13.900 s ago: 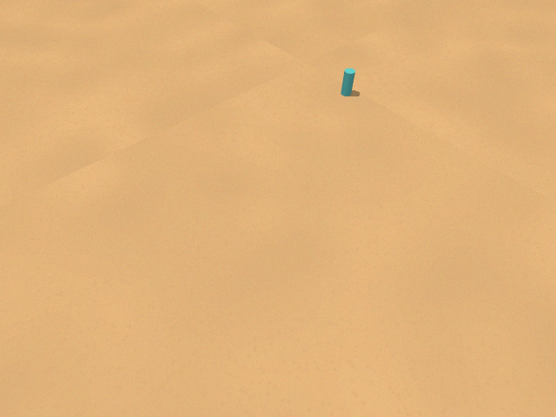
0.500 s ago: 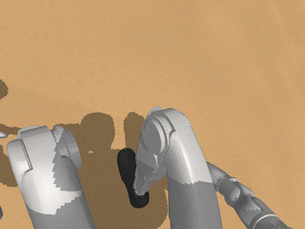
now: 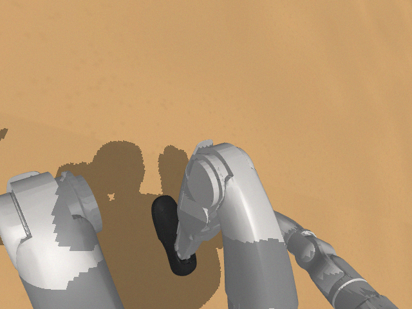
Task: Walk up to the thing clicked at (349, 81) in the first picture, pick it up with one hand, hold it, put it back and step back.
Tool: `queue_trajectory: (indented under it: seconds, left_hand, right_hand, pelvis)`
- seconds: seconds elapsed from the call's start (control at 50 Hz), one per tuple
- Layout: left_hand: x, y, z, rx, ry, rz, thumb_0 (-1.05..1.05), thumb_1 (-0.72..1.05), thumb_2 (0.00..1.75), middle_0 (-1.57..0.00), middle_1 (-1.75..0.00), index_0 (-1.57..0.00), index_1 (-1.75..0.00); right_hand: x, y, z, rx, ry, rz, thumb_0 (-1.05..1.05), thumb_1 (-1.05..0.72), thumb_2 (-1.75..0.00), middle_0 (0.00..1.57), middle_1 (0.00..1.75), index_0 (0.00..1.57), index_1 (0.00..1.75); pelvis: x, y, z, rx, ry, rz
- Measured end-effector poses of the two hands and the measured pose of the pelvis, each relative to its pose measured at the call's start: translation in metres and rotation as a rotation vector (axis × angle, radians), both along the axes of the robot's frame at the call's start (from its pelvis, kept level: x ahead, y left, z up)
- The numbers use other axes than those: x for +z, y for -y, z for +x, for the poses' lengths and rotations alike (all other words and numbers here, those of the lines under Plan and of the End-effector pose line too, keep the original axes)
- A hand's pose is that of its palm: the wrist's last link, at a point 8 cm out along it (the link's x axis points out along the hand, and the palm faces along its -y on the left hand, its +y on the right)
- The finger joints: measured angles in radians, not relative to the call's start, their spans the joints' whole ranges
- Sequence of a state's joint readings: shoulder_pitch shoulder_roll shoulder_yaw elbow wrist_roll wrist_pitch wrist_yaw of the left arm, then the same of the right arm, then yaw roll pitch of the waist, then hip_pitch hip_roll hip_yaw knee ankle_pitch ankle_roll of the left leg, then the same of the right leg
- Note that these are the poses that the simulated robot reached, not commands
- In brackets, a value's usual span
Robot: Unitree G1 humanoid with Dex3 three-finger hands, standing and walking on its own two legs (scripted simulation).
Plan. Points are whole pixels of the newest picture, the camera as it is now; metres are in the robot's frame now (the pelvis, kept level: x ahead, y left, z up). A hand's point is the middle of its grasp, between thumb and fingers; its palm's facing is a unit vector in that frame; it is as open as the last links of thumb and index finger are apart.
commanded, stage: close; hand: left
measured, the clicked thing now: out of the picture +0.44 +0.32 -0.20
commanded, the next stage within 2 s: settle in 0.30 s
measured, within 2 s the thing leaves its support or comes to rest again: leaves its support in 0.76 s
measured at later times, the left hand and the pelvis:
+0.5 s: hand out of the picture +0.43 +0.32 -0.18, palm faces +0.47 -0.88 -0.03, open 9.4 cm; pelvis +0.00 +0.00 +0.00, yaw -1 degrees
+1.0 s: hand out of the picture +0.41 +0.34 -0.11, palm faces +0.45 -0.89 -0.03, open 9.6 cm; pelvis +0.00 -0.01 +0.02, yaw +2 degrees
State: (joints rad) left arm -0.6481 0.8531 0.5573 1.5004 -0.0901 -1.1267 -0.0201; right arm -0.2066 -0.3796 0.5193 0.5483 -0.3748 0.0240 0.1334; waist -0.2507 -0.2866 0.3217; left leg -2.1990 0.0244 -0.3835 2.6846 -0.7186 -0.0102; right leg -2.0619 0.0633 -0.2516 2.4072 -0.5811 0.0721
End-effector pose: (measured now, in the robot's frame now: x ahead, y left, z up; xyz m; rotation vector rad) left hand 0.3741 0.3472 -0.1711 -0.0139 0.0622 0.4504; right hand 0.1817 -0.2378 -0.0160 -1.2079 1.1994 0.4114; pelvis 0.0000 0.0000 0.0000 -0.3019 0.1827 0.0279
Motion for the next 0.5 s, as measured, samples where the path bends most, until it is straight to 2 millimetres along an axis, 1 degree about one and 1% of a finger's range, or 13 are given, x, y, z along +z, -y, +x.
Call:
queue_trajectory:
  seconds: [0.12, 0.14, 0.22, 0.34, 0.5]
  left_hand:
    - [-0.001, -0.003, -0.002, 0.017, -0.02, 0.011, 0.0, 0.2, 0.58, -0.52, -0.52, -0.51, -0.53]
    - [-0.001, -0.003, -0.002, 0.014, -0.021, 0.015, 0.0, 0.21, 0.59, -0.53, -0.54, -0.54, -0.55]
    - [0.0, -0.005, -0.001, 0.015, -0.023, 0.022, 0.0, 0.16, 0.6, -0.55, -0.63, -0.6, -0.64]
    - [-0.001, -0.008, 0.004, 0.032, -0.023, 0.022, 0.0, 0.03, 0.69, -0.62, -0.77, -0.67, -0.79]
    - [-0.001, -0.013, 0.011, 0.036, -0.021, 0.027, -0.02, -0.17, 0.84, -0.67, -0.95, -0.73, -0.97]
  right_hand:
    - [-0.001, 0.003, -0.009, -0.012, -0.017, -0.006, 0.0, -0.88, -0.9, 0.2, 0.3, 0.2, 0.3]
    - [-0.001, 0.003, -0.01, -0.015, -0.021, -0.007, 0.0, -0.88, -0.9, 0.2, 0.3, 0.2, 0.3]
    - [-0.002, 0.006, -0.017, -0.027, -0.04, -0.011, 0.0, -0.88, -0.9, 0.2, 0.3, 0.21, 0.3]
    - [-0.001, 0.008, -0.025, -0.045, -0.057, -0.02, 0.0, -0.88, -0.9, 0.2, 0.3, 0.21, 0.3]
    - [0.0, 0.008, -0.025, -0.053, -0.077, -0.029, 0.0, -0.89, -0.9, 0.2, 0.3, 0.21, 0.3]
  pelvis:
    - [0.001, 0.001, -0.002, -0.004, 0.003, 0.002]
    - [0.001, 0.001, -0.002, -0.004, 0.003, 0.003]
    - [0.001, 0.0, -0.003, -0.006, 0.0, 0.004]
    - [0.001, 0.0, -0.002, -0.008, -0.004, 0.002]
    - [0.003, -0.001, 0.001, -0.009, -0.017, -0.005]
